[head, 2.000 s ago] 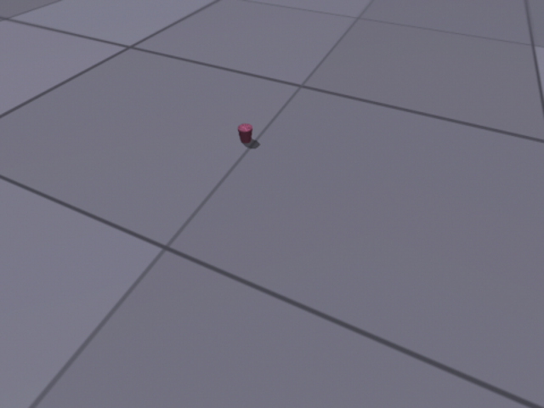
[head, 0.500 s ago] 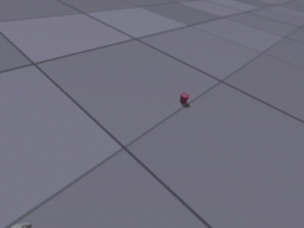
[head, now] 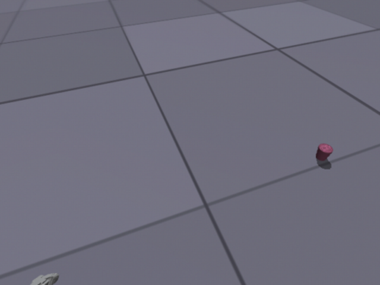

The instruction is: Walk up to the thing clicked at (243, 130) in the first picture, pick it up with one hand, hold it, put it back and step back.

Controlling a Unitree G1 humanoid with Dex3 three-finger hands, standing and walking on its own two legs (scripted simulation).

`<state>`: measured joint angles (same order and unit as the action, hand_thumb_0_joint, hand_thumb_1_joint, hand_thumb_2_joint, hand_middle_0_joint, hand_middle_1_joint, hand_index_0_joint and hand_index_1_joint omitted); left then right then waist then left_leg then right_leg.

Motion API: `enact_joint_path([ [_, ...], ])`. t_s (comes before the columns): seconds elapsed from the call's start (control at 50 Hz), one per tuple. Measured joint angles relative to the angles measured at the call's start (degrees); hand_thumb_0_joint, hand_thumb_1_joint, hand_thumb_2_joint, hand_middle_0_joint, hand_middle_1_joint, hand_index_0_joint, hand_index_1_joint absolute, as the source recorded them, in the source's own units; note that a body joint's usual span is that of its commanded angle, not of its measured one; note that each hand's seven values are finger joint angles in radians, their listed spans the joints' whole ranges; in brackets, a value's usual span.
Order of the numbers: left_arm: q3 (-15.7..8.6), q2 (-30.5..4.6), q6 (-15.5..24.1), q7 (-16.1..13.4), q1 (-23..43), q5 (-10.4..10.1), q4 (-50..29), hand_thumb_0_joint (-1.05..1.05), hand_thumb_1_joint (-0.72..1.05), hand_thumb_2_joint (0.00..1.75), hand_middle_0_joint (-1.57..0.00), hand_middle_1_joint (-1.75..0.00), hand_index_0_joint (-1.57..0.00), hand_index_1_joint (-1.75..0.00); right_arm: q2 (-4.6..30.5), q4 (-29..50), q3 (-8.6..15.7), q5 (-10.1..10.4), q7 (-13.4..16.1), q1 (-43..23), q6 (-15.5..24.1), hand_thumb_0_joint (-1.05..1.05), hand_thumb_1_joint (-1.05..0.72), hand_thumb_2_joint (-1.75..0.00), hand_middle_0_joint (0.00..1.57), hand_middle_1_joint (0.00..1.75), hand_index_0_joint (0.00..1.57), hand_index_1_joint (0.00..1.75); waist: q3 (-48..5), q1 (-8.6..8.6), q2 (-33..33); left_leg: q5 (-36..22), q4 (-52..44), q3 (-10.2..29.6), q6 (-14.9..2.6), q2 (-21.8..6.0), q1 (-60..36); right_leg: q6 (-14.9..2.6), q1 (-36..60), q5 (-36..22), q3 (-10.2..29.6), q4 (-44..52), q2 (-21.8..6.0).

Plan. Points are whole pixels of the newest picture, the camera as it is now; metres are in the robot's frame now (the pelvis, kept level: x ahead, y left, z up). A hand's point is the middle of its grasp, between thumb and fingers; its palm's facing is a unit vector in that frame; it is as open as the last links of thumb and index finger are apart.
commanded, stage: walk up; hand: left
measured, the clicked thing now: (323, 152) +1.19 -0.78 -0.70
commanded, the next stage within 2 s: none
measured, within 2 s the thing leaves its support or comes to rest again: neither
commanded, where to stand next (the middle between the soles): +1.18 -1.28 m, yaw +48 degrees
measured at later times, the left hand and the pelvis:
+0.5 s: hand (160, 256) +0.25 +0.12 -0.16, palm faces +0.18 -0.95 -0.27, open 7.4 cm; pelvis +0.23 -0.16 -0.01, yaw +15 degrees
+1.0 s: hand (230, 218) +0.37 -0.07 -0.14, palm faces +0.47 -0.81 -0.36, open 7.4 cm; pelvis +0.46 -0.35 +0.00, yaw +29 degrees
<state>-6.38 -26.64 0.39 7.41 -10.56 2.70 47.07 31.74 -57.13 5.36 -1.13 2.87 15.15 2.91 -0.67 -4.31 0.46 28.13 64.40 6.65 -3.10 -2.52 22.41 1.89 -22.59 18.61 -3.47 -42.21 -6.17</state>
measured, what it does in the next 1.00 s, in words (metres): walks ahead, turning left: left foot, then right foot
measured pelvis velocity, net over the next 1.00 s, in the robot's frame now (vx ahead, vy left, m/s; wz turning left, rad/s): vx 0.46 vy -0.35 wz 0.50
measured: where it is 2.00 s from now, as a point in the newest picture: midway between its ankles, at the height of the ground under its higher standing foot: (320, 205)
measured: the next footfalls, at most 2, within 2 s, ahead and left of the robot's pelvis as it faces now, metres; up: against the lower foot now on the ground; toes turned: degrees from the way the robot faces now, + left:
left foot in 0.28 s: +0.26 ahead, +0.02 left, +0.00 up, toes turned +17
right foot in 0.64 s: +0.50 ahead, -0.37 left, +0.00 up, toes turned +17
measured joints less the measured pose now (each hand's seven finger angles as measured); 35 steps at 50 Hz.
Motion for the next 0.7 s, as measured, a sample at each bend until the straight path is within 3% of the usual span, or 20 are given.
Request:
enact_joint_path([
  [0.06,1.05,1.36,0.2,-0.39,-3.25,-0.11,0.8,0.01,0.9,0.9,-0.2,-0.3,-0.2,-0.3,-0.37,0.2,-0.58,1.12,-1.46,-1.97,0.64,0.01,-0.9,-0.9,0.21,0.29,0.2,0.3,-0.01,-1.15,0.57,-5.26,4.6,-7.58,0.12,0.95,6.31,-1.62,6.77,-0.38,-3.4,7.16,-0.06],
  [0.16,0.69,0.14,-0.56,-1.13,-7.02,0.0,1.87,0.01,0.9,0.9,-0.21,-0.3,-0.2,-0.3,-2.32,4.09,-1.96,1.12,-3.44,-2.96,1.11,0.01,-0.9,-0.9,0.21,0.29,0.2,0.3,1.51,-2.85,-0.58,-11.0,-7.55,-12.71,0.21,0.33,10.7,-3.67,15.14,0.71,-8.91,15.0,2.59],
  [0.24,0.42,-1.14,-1.82,-1.42,-9.08,0.5,1.58,0.01,0.9,0.9,-0.21,-0.3,-0.2,-0.3,-3.97,7.54,-2.59,1.83,-3.2,-3.57,0.92,0.01,-0.9,-0.9,0.21,0.3,0.2,0.3,4.38,-3.74,-2.43,-17.35,-21.05,-14.99,-0.94,1.07,8.53,-5.12,18.04,6.68,-12.3,12.09,4.49],
  [0.28,0.57,-1.1,-2.43,-1.69,-10.6,0.44,1.15,0.01,0.9,0.9,-0.21,-0.3,-0.2,-0.3,-4.3,9.6,-2.74,1.98,-2.53,-2.67,1.41,0.01,-0.9,-0.9,0.21,0.3,0.2,0.3,4.88,-3.98,-3.28,-18.88,-25.91,-15.74,-2.67,2.34,4.51,-5.33,17.08,11.3,-12.91,5.02,4.48],
  [0.3,0.73,-0.8,-2.64,-1.96,-11.25,0.43,1.02,0.01,0.9,0.9,-0.21,-0.3,-0.2,-0.3,-4.42,10.52,-2.6,1.81,-1.94,-2.22,1.75,0.0,-0.9,-0.9,0.21,0.3,0.21,0.3,5.05,-3.55,-3.73,-14.67,-26.4,-15.06,-2.86,2.95,2.96,-4.96,14.82,12.38,-12.24,-1.92,4.02],
  [0.36,1.75,0.86,-3.84,-2.2,-9.85,0.67,0.72,0.01,0.9,0.9,-0.2,-0.3,-0.2,-0.3,-5.35,12.56,-2.69,2.59,0.11,-1.22,1.99,0.0,-0.9,-0.9,0.21,0.3,0.21,0.3,7.41,-1.31,-5.72,-10.35,-20.24,-13.93,-1.54,3.4,3.21,-0.91,3.09,11.06,-1.93,-28.27,5.33],
  [0.4,2.69,1.06,-4.12,-1.86,-8.25,0.44,0.17,0.01,0.9,0.9,-0.2,-0.3,-0.2,-0.3,-6.54,12.09,-3.3,3.05,1.14,0.0,2.1,0.0,-0.9,-0.9,0.21,0.3,0.21,0.3,7.69,0.13,-7.29,-10.03,-21.04,-12.79,-0.19,3.25,1.03,-0.12,-3.85,7.78,2.59,-35.97,4.42],
  [0.48,2.55,0.78,-3.71,-0.44,-3.89,0.12,-3.09,0.01,0.9,0.9,-0.21,-0.3,-0.2,-0.3,-7.45,10.1,-4.62,1.76,0.99,4.64,2.89,0.0,-0.9,-0.9,0.21,0.3,0.21,0.3,6.64,2.1,-9.26,-9.02,-22.89,-8.81,1.98,1.89,-2.16,-1.15,-11.67,4.28,7.35,-28.01,-1.09],
  [0.54,1.77,0.23,-3.91,0.55,-0.59,0.1,-5.44,0.01,0.9,0.9,-0.21,-0.3,-0.21,-0.3,-7.0,8.7,-4.83,0.42,0.1,7.62,3.25,0.0,-0.89,-0.9,0.21,0.3,0.21,0.3,5.39,3.62,-9.47,-7.17,-22.82,-5.2,2.79,-0.12,-2.85,-1.98,-12.97,2.62,9.07,-17.5,-3.13],
  [0.62,0.35,-1.34,-3.73,0.9,1.85,0.04,-7.02,0.01,0.9,0.9,-0.21,-0.3,-0.21,-0.3,-5.31,7.28,-4.06,-0.62,-0.03,9.7,3.01,0.01,-0.89,-0.9,0.22,0.3,0.21,0.3,3.12,6.2,-8.33,-3.84,-21.47,0.04,3.06,-4.04,-2.48,-2.65,-10.34,1.34,7.79,-8.03,-2.54],
  [0.64,-0.04,-1.64,-3.44,0.79,2.04,0.06,-7.35,0.01,0.9,0.9,-0.21,-0.3,-0.21,-0.3,-4.56,6.94,-3.73,-0.74,0.16,10.0,2.66,0.01,-0.89,-0.9,0.22,0.3,0.21,0.3,2.57,6.43,-7.54,-2.54,-20.19,1.47,2.42,-5.34,-1.97,-2.02,-8.73,-0.51,6.65,-5.4,-1.67],
  [0.66,-0.42,-1.13,-2.84,0.44,2.48,0.22,-7.48,0.01,0.9,0.9,-0.21,-0.3,-0.2,-0.3,-3.41,6.3,-3.22,-0.83,0.58,9.71,2.1,0.01,-0.89,-0.9,0.22,0.3,0.21,0.3,2.92,6.36,-5.34,-2.08,-16.85,3.61,0.53,-7.22,-0.59,-0.53,-8.26,-1.14,4.51,-6.27,0.02],
  [0.7,-0.08,-0.24,-1.74,-0.55,2.57,0.34,-7.77,0.0,0.9,0.9,-0.21,-0.3,-0.2,-0.3,-2.55,4.46,-2.18,-0.52,1.96,7.81,0.39,0.01,-0.89,-0.9,0.22,0.3,0.21,0.3,3.64,5.91,-3.92,1.95,-4.29,3.97,-0.5,-5.7,4.57,-0.07,-8.07,1.27,2.1,-9.11,0.88],
])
